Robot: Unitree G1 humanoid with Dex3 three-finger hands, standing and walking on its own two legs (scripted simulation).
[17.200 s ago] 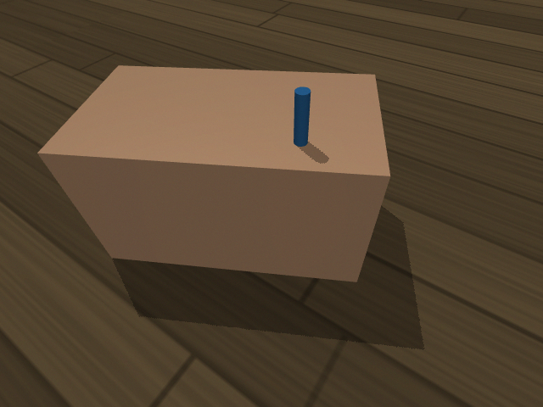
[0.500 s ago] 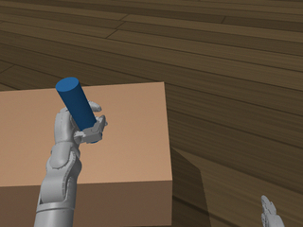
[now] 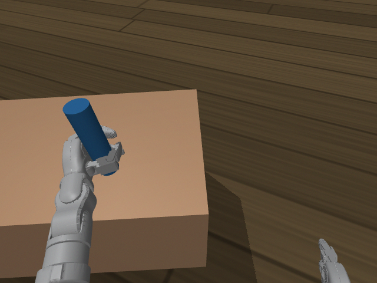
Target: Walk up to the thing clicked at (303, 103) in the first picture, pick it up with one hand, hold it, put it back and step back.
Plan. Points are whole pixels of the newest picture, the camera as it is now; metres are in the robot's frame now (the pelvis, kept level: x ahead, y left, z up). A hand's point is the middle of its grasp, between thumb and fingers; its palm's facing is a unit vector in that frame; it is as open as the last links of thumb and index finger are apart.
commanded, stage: crouch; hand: left
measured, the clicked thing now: (94, 141) +0.37 +0.21 +0.13
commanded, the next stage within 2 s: lower in 0.82 s
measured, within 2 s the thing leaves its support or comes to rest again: neither
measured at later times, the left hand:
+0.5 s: hand (112, 153) +0.42 +0.21 +0.03, palm faces +0.22 -0.97 -0.01, open 5.6 cm
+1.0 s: hand (113, 151) +0.44 +0.22 +0.01, palm faces +0.22 -0.97 +0.00, open 5.6 cm
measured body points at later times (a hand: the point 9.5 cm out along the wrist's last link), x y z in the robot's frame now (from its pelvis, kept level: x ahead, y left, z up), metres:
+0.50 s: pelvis -0.01 +0.00 -0.03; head +0.06 +0.02 +0.42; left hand +0.40 +0.26 +0.04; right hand +0.14 -0.27 -0.09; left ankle +0.02 +0.13 -0.73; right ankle -0.03 -0.12 -0.73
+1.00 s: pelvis -0.01 +0.01 -0.05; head +0.08 +0.04 +0.39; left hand +0.43 +0.28 +0.01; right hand +0.14 -0.25 -0.08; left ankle +0.02 +0.13 -0.73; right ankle -0.03 -0.12 -0.73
